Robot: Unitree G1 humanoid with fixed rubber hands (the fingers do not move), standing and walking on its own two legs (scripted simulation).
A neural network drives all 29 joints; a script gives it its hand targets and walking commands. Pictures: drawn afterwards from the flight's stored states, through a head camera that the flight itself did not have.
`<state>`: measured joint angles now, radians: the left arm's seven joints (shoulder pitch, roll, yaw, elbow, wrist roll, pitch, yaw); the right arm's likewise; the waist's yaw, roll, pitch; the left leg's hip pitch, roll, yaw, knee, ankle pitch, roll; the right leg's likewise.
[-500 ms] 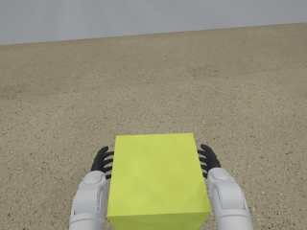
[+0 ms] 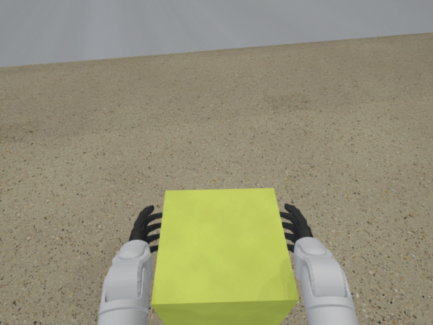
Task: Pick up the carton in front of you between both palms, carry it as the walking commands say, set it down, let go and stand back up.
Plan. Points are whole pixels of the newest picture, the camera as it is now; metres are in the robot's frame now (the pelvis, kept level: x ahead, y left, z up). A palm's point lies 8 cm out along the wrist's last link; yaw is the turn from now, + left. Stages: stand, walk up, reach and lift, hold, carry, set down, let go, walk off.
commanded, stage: carry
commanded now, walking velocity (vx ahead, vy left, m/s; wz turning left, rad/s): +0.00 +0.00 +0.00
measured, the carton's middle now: (221, 266) +0.28 +0.00 -0.03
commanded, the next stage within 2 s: hold in 0.48 s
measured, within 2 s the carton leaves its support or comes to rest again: neither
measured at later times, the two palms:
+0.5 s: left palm (141, 249) +0.28 +0.15 +0.04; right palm (305, 246) +0.28 -0.15 +0.04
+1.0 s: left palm (141, 242) +0.30 +0.15 +0.04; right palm (302, 246) +0.28 -0.15 +0.04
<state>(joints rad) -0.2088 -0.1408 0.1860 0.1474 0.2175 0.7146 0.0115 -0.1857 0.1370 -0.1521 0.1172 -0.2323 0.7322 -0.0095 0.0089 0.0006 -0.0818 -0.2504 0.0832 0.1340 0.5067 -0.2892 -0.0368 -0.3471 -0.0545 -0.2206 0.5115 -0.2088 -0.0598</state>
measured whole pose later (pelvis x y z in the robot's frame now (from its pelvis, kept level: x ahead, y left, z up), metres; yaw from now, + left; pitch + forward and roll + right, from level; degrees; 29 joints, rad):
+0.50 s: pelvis -0.01 +0.00 +0.00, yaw +0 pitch +2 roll +0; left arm -0.20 -0.14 0.19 0.15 0.23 0.72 0.01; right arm -0.19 0.14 -0.15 0.13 -0.23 0.73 -0.01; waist 0.00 0.00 -0.08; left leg -0.24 0.09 0.12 0.49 -0.27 -0.04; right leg -0.33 -0.04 -0.23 0.48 -0.19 -0.07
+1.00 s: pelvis -0.04 +0.03 -0.01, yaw -2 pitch -9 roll +0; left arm -0.52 -0.22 0.49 0.48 0.39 0.57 -0.02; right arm -0.52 0.16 -0.44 0.47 -0.37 0.62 0.07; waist -0.03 0.03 0.13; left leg -0.13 -0.03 -0.06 0.60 -0.31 0.01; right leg -0.22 0.04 0.00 0.55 -0.18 -0.04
